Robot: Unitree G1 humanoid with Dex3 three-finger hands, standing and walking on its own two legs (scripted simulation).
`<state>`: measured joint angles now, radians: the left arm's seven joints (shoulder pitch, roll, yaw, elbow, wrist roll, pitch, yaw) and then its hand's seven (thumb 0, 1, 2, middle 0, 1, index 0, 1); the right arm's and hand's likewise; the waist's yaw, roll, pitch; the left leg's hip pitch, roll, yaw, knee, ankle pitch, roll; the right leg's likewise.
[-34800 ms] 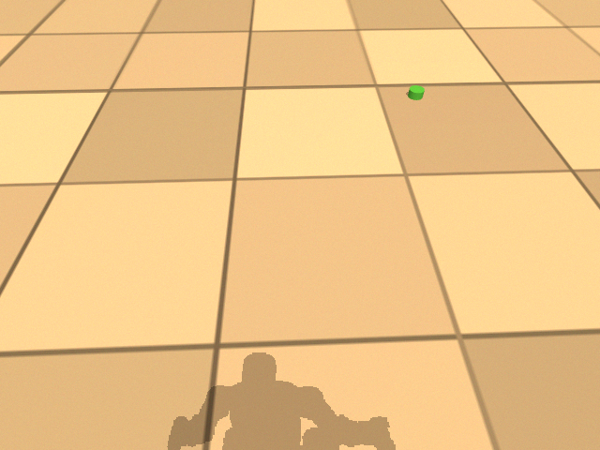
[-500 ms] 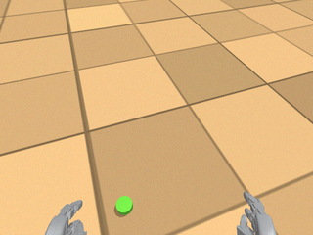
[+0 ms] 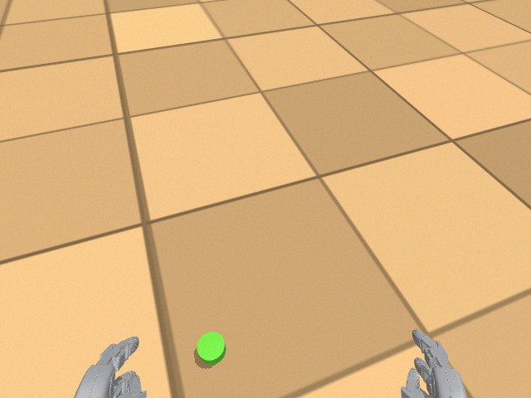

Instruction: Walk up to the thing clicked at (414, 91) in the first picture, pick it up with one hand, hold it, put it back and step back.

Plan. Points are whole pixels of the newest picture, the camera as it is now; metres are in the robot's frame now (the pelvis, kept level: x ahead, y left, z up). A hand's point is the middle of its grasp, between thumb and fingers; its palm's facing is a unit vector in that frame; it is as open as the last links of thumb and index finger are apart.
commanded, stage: home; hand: left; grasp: from above
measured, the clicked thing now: (211, 348) +0.43 +0.18 -0.69
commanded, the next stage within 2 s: stand in 0.38 s
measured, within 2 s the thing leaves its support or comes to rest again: neither
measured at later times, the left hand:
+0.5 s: hand (144, 395) +0.17 +0.18 -0.05, palm faces +0.03 -0.97 -0.23, open 7.4 cm
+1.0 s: hand out of the picture +0.04 +0.23 -0.11, palm faces +0.03 -0.95 -0.31, open 7.4 cm
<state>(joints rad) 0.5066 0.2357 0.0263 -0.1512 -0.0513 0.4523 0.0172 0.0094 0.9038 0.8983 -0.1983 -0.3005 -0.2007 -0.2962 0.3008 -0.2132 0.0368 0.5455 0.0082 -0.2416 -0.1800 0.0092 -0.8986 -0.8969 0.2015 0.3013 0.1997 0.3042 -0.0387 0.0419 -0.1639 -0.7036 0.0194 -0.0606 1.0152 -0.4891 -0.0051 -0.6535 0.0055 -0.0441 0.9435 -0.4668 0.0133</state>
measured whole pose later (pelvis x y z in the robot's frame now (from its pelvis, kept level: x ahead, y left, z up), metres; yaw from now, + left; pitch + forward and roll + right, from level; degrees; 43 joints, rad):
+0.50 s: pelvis +0.00 +0.00 +0.00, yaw +0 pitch +9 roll -2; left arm 0.48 0.24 0.02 -0.11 -0.03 0.40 0.02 0.01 0.90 0.90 -0.20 -0.30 -0.20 -0.30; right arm 0.28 -0.21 0.03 0.56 -0.02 -0.22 -0.17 0.01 -0.90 -0.90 0.20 0.30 0.20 0.30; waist -0.03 0.04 -0.13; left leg -0.68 0.02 -0.06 1.01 -0.49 -0.01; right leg -0.63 0.01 -0.04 0.95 -0.48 0.01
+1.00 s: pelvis +0.00 +0.00 +0.06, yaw +0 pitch -3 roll +0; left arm 0.22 0.27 0.04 1.02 0.04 0.02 0.03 0.01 0.90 0.90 -0.20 -0.30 -0.20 -0.30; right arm 0.19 -0.28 -0.03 1.03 -0.04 0.00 -0.02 0.00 -0.90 -0.90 0.20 0.30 0.20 0.30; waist 0.02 0.00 0.05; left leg -0.21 -0.01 -0.03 0.51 -0.26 0.00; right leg -0.19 -0.03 -0.02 0.49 -0.26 0.02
